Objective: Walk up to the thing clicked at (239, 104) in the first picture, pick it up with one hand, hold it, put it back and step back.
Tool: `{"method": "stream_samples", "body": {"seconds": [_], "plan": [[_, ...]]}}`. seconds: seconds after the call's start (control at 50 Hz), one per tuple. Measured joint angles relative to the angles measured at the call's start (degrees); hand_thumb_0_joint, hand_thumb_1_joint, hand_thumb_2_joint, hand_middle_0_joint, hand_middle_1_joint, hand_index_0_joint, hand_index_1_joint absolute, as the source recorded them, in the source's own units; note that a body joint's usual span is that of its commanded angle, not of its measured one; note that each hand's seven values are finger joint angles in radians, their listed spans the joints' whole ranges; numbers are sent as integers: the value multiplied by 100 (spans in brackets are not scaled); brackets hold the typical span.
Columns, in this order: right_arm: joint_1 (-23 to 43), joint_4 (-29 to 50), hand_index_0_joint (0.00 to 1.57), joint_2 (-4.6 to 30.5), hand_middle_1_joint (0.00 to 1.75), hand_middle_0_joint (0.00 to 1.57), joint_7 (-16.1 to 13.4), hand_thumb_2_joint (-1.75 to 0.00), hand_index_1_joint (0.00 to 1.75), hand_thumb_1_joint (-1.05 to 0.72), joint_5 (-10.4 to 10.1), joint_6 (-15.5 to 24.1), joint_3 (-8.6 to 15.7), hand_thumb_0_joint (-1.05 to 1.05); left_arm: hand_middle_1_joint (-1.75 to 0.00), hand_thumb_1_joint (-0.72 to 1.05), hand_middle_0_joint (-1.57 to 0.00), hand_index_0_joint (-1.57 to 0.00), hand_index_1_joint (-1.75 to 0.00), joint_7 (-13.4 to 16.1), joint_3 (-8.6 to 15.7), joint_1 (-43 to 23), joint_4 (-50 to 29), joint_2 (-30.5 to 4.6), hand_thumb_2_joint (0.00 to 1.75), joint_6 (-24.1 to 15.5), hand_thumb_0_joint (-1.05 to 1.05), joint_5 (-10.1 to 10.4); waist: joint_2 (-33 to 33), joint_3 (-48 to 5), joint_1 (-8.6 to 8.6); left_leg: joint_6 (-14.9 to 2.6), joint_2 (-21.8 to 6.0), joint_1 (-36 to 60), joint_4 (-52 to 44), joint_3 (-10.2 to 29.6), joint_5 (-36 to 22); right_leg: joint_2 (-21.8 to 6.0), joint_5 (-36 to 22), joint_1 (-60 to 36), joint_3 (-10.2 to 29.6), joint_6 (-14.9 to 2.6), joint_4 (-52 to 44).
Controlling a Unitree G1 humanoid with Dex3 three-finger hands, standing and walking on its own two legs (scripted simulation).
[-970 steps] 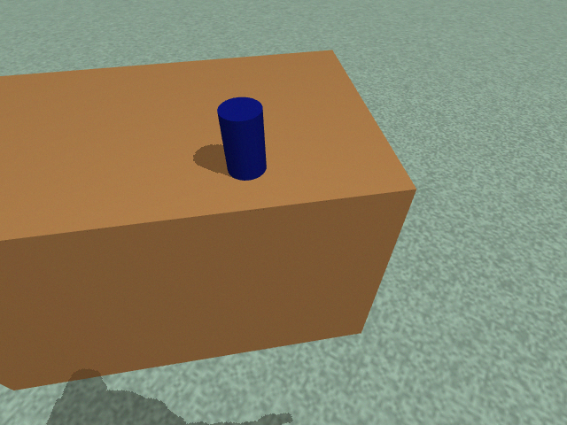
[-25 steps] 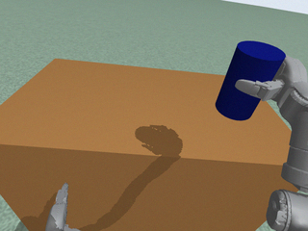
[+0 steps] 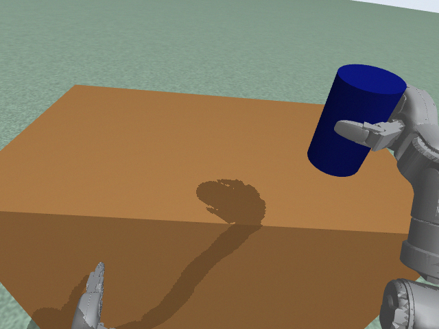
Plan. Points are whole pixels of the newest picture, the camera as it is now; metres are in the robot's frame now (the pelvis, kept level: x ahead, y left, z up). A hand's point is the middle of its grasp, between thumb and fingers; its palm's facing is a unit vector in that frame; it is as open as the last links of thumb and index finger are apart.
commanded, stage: crouch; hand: right
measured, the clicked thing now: (349, 123) +0.34 -0.17 +0.29
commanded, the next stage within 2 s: lower in 1.14 s
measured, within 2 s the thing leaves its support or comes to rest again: neither
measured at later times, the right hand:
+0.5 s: hand (339, 158) +0.39 -0.21 +0.19, palm faces +0.24 +0.97 -0.03, open 11.9 cm
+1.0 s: hand (333, 149) +0.46 -0.22 +0.16, palm faces +0.25 +0.97 -0.03, open 11.9 cm
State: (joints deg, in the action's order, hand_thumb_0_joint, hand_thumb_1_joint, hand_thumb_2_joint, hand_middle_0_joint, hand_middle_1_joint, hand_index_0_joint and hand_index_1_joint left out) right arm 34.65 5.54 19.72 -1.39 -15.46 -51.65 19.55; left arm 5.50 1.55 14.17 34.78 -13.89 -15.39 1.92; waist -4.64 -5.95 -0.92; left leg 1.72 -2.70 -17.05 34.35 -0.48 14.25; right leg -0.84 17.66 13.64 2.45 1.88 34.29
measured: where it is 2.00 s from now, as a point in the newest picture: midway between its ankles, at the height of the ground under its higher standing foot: outside the picture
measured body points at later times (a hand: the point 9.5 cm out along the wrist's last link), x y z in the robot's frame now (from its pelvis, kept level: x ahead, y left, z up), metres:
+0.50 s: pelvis +0.00 +0.00 +0.00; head -0.02 +0.02 +0.45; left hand +0.15 +0.24 -0.07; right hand +0.37 -0.26 +0.19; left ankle +0.05 +0.14 -0.73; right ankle +0.01 -0.14 -0.73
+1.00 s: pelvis +0.01 +0.00 -0.01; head +0.03 +0.01 +0.44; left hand +0.14 +0.26 -0.08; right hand +0.44 -0.28 +0.17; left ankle +0.05 +0.14 -0.73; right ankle +0.01 -0.14 -0.73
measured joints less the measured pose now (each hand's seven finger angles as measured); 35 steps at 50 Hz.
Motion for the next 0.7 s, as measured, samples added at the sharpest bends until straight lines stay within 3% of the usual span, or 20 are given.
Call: {"method": "stream_samples", "body": {"seconds": [0.12, 0.22, 0.32, 0.52, 0.62, 0.7], "plan": [[255, -510, 62, 64, 105, 58, -250, -97, 106, 61, 395, 189, 15, -4, -4, -56, -5, -4, -5, 6, -105, 185, -69, 0, 8, 95, -2, -8, 100, 144, -3, -27, 24, -29, 17, -10, -12, -23, -8, 30, 10, 28, 21], [481, -1483, 62, 152, 106, 57, -129, -98, 107, 61, 601, 558, -100, -4, -4, -56, -5, -4, -5, 52, -203, 140, -90, 62, 8, 50, -2, -42, 185, 236, 50, -36, 23, -85, 3, -32, -51, -24, -53, 96, 34, 38, 8], [286, -2328, 62, 202, 105, 57, 31, -97, 107, 61, 680, 1154, -52, -4, -4, -55, -5, -4, -5, 52, -115, -2, -59, 98, 7, -124, -2, -76, 191, 243, 187, -39, 43, -286, 35, 36, -87, -38, -64, 264, -32, 39, 35], [-582, -1962, 62, 91, 105, 58, 35, -96, 107, 61, 541, 2312, -50, -4, -4, -55, -5, -5, -4, 175, -226, 156, 49, 205, 7, -265, -2, -125, 275, 350, 244, -52, 132, -509, 171, 95, -22, -121, 79, 482, -92, 49, 248], [-487, -1918, 62, 195, 105, 58, -73, -96, 107, 61, 573, 2622, -37, -4, -4, -55, -5, -5, -4, 362, -215, 73, -43, 135, 7, -154, -2, -151, 244, 382, 210, -45, 145, -541, 215, 72, 19, -135, 150, 550, -68, 44, 357], [-70, -2595, 63, 284, 105, 58, 21, -96, 107, 61, 575, 2902, -21, -4, -4, -55, -5, -4, -4, 413, -257, 13, -187, 139, 7, -137, -2, -177, 281, 236, 213, -40, 121, -549, 216, 2, 58, -116, 170, 598, 3, 43, 373]]}}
